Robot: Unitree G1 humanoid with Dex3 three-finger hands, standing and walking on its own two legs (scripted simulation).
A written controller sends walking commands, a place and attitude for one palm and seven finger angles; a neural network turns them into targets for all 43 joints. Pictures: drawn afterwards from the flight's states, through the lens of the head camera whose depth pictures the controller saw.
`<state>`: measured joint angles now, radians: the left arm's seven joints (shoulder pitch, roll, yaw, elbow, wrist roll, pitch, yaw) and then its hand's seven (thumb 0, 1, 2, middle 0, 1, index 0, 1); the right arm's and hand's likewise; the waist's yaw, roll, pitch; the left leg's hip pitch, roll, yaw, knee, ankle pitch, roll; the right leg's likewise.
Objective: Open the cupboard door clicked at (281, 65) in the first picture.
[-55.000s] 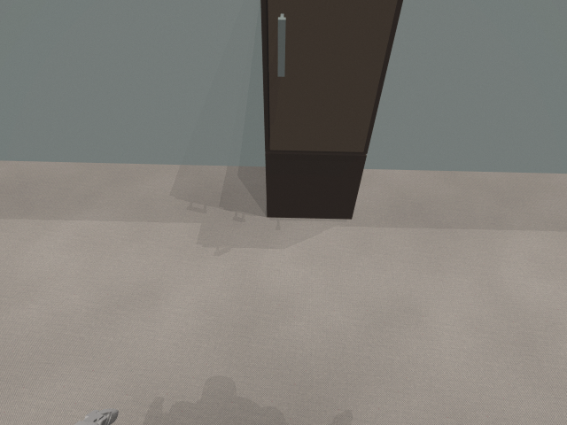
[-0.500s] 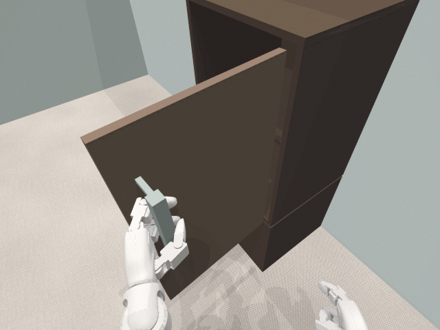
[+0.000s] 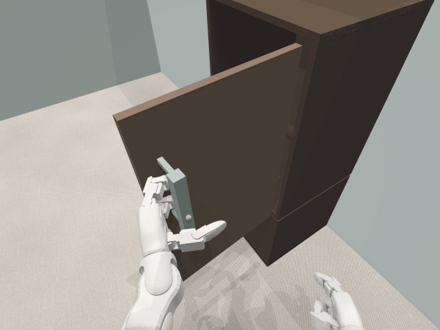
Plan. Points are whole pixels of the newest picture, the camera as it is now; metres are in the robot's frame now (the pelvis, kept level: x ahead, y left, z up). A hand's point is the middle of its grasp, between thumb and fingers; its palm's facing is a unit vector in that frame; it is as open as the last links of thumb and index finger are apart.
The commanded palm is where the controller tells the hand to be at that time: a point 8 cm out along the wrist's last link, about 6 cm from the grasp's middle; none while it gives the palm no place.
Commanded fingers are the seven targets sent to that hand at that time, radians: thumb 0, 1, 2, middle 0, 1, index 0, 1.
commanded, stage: open thumb and fingers to let go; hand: left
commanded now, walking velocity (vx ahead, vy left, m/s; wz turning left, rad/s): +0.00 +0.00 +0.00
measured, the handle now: (176, 198) +0.32 +0.11 +0.09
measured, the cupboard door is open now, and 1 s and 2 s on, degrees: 95 94 94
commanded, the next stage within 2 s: slide the hand sideways off the handle in 0.36 s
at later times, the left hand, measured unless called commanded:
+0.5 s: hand (189, 215) +0.28 +0.08 +0.10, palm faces +0.24 -0.97 -0.02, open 15.5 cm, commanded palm +0.24 +0.12 +0.09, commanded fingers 0.00 -0.50 0.30 -0.15 -0.30 -0.15 -0.30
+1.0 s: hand (174, 247) +0.23 +0.10 +0.08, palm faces -0.12 -0.99 -0.02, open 16.4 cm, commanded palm +0.21 +0.15 +0.09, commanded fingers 0.00 -0.50 0.30 -0.15 -0.30 -0.15 -0.30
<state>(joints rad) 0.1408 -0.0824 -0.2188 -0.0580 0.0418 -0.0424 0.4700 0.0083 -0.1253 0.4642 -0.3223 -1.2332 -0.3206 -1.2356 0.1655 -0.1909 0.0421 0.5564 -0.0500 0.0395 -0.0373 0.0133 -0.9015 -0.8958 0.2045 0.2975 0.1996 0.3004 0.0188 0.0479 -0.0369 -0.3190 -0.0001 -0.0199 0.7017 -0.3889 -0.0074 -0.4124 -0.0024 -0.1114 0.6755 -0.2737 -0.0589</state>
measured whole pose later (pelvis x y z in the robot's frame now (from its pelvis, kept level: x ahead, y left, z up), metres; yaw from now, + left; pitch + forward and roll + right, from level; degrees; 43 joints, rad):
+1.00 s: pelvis +0.01 +0.02 -0.01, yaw -2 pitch +2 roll +0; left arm 0.33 0.11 -0.19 -0.23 -0.06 -0.05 0.00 -0.01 -0.50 0.30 -0.14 -0.30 -0.14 -0.30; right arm 0.24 -0.21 0.07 0.47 0.00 -0.09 -0.01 0.01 -0.90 -0.90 0.20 0.30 0.20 0.30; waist 0.02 0.03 -0.05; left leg -0.35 -0.02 0.02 0.75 -0.43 0.02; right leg -0.46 -0.02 -0.07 0.74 -0.30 -0.03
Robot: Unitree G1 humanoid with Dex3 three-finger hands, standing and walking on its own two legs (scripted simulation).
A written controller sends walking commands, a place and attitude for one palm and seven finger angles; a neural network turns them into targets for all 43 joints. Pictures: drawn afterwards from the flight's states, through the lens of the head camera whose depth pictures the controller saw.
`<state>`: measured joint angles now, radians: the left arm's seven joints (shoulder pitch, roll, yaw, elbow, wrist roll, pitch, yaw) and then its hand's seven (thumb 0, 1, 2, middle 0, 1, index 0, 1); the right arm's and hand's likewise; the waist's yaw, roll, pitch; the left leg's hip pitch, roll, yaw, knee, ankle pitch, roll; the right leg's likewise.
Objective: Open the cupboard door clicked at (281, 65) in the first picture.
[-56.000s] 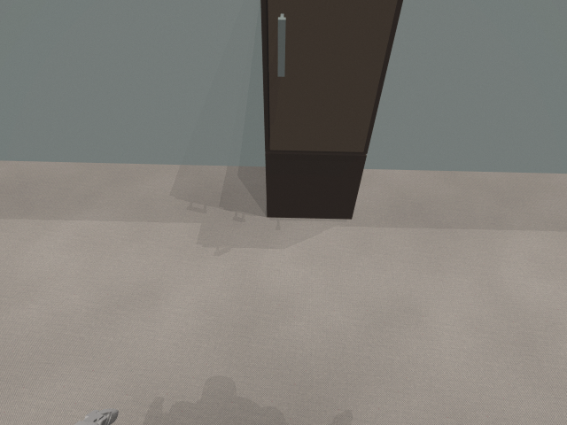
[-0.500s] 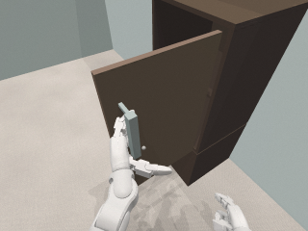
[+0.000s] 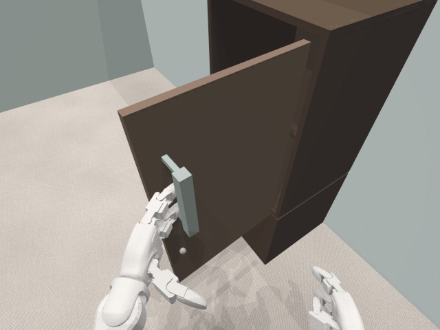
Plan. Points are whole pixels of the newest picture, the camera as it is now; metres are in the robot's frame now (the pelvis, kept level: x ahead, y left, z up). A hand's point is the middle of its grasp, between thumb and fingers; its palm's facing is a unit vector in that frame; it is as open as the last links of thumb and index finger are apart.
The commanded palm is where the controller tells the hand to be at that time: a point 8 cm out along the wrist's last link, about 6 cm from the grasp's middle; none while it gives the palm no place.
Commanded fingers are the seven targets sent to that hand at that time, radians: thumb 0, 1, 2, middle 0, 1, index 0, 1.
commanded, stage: slide the hand sideways off the handle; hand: left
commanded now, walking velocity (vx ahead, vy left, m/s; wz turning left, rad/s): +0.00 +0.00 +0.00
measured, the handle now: (180, 197) +0.32 +0.10 +0.09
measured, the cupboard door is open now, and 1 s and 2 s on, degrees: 94 94 94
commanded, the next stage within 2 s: draw the hand back to the body in 0.66 s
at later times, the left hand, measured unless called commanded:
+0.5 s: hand (139, 272) +0.19 +0.14 +0.09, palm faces -0.03 -1.00 -0.05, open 16.3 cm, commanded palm +0.15 +0.19 +0.09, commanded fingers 0.00 -0.50 0.30 -0.15 -0.30 -0.15 -0.30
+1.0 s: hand (110, 277) +0.17 +0.17 +0.10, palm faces -0.03 -1.00 -0.09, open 16.3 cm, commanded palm +0.14 +0.23 +0.11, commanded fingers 0.00 -0.50 0.30 -0.15 -0.30 -0.15 -0.30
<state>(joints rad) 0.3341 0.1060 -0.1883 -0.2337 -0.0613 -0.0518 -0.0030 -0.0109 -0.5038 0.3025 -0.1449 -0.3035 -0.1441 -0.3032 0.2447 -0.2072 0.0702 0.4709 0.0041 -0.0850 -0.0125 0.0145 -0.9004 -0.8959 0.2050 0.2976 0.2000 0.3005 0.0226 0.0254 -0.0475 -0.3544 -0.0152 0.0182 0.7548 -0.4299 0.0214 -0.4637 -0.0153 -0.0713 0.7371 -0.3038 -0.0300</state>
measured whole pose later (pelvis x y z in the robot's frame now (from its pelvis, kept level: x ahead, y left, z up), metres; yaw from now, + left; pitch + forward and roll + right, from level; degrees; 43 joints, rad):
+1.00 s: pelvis +0.00 +0.02 -0.01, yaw +1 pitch +3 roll -2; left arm 0.60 0.24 0.07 -0.44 -0.21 -0.13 -0.19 -0.01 -0.50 0.30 -0.16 -0.30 -0.15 -0.30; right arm 0.28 -0.22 0.06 0.48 0.04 -0.24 -0.05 0.02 -0.90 -0.90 0.21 0.30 0.20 0.30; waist 0.03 0.05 -0.09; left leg -0.43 -0.01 -0.01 0.88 -0.50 0.04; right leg -0.51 -0.02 -0.10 0.80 -0.34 -0.01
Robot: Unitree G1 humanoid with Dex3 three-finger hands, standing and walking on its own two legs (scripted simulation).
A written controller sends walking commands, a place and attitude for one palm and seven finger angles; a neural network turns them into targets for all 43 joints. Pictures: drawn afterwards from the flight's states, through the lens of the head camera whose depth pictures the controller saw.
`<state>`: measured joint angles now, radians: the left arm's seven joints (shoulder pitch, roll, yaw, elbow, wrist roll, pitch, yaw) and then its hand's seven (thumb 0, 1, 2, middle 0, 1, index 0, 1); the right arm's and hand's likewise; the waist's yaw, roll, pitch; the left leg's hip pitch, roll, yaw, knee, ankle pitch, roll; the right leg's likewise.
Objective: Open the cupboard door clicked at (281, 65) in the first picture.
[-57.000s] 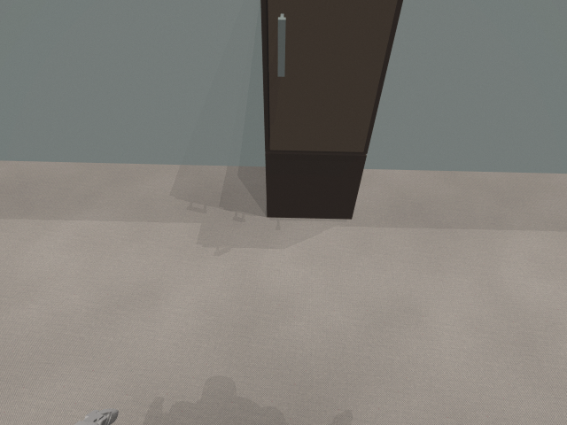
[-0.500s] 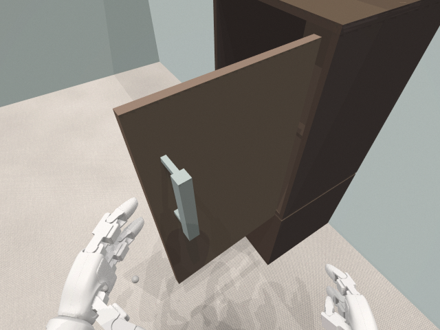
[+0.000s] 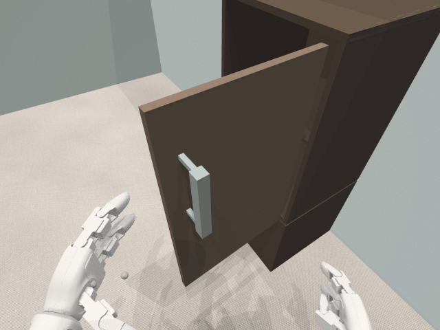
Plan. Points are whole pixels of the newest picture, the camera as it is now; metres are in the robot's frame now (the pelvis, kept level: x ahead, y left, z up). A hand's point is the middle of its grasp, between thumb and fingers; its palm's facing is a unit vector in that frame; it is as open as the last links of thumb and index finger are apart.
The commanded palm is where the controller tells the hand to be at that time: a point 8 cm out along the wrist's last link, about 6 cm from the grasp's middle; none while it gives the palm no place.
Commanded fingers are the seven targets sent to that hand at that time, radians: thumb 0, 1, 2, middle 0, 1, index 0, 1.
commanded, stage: draw the hand back to the body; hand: left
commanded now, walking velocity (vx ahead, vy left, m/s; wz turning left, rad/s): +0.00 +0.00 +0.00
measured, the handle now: (194, 197) +0.32 +0.08 +0.11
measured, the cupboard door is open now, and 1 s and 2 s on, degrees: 94 94 94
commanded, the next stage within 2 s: step back with the hand held close in 1.34 s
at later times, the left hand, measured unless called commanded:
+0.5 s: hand (81, 251) +0.18 +0.21 +0.15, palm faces +0.28 -0.90 -0.33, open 14.6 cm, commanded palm +0.14 +0.25 +0.17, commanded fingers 0.00 0.13 0.57 -0.17 -0.30 -0.17 -0.30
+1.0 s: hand (53, 209) +0.22 +0.24 +0.19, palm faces +0.45 -0.80 -0.40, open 8.7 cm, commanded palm +0.17 +0.28 +0.21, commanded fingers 0.00 0.90 0.90 -0.20 -0.30 -0.20 -0.30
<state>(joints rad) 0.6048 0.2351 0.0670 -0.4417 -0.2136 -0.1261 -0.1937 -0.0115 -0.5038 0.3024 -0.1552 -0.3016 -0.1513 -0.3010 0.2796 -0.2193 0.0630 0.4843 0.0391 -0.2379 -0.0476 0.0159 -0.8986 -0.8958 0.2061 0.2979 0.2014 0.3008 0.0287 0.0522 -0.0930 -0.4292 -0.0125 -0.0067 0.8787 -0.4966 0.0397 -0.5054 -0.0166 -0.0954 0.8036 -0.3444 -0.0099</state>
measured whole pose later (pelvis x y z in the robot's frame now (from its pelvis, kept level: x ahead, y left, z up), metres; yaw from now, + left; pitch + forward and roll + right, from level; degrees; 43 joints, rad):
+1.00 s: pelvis +0.03 -0.02 +0.04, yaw -1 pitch -5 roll -1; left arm 0.46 0.34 0.33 -0.39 -0.05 -0.09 0.12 0.01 0.66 0.80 -0.20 -0.30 -0.20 -0.30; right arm 0.19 -0.23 0.03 0.64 -0.01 -0.14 -0.08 0.01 -0.90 -0.90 0.21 0.30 0.20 0.30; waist 0.08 0.07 0.03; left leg -0.03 0.00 0.01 0.43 -0.32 0.01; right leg -0.13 0.02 -0.08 0.42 -0.21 -0.03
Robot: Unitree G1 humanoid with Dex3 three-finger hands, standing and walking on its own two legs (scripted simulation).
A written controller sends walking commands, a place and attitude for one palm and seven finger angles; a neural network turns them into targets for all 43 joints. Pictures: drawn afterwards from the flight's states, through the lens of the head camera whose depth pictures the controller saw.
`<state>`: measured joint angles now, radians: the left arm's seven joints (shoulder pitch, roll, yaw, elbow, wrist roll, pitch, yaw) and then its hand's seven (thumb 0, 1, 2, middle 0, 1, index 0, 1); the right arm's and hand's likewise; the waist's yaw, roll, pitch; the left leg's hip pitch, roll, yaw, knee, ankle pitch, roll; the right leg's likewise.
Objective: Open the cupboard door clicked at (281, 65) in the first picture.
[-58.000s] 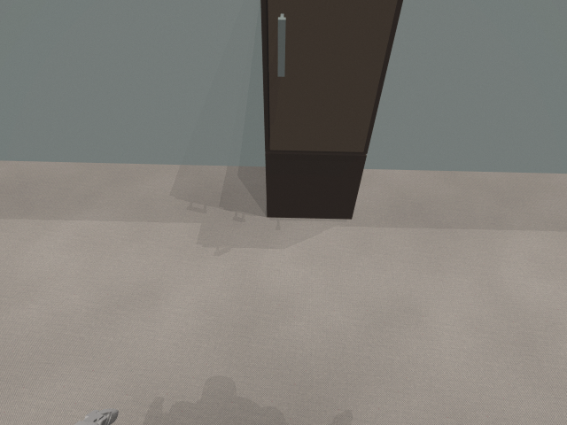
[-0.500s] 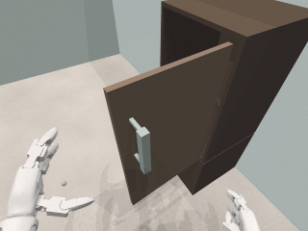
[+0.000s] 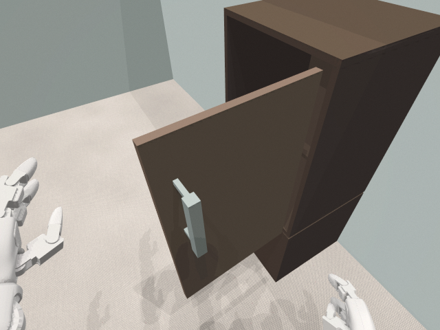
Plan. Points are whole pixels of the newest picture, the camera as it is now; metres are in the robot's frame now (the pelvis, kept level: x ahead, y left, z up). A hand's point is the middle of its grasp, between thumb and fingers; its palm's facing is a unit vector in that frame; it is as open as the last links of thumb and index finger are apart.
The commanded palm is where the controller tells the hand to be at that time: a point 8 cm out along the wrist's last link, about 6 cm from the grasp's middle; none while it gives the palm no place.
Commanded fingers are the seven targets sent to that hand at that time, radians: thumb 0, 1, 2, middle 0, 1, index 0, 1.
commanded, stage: draw the hand back to the body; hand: left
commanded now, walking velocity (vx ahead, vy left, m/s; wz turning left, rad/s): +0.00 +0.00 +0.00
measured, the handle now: (189, 219) +0.29 +0.10 +0.07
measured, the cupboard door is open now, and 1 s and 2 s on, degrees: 94 94 94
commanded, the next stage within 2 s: step back with the hand held close in 0.34 s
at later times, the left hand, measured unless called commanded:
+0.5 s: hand (46, 240) +0.18 +0.27 +0.16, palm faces +0.46 -0.80 -0.38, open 7.5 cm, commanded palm +0.13 +0.30 +0.17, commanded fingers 0.00 0.90 0.90 -0.20 -0.30 -0.20 -0.30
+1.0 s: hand (2, 274) +0.13 +0.30 +0.15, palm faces +0.42 -0.75 -0.50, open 7.4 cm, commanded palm +0.07 +0.33 +0.17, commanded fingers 0.00 0.90 0.90 -0.20 -0.30 -0.20 -0.30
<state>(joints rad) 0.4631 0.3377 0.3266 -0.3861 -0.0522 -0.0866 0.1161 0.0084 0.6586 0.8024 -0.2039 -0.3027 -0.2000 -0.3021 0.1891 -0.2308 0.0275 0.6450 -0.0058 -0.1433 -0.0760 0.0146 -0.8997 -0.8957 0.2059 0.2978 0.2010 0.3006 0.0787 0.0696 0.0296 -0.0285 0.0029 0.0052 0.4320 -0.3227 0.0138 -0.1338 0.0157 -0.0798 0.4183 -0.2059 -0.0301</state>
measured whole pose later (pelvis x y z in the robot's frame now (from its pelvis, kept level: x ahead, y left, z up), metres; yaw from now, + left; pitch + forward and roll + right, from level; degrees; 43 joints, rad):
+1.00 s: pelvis -0.07 +0.03 -0.02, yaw -1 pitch -2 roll +0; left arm 0.53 0.41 0.45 -0.50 0.00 -0.19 0.13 0.02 0.88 0.90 -0.22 -0.30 -0.21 -0.30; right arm 0.21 -0.22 0.00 0.55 0.00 -0.05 -0.07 0.01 -0.90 -0.90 0.21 0.30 0.20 0.30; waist 0.02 -0.03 0.06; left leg -0.29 -0.06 0.05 0.60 -0.29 0.07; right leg -0.39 -0.04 0.00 0.58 -0.15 0.02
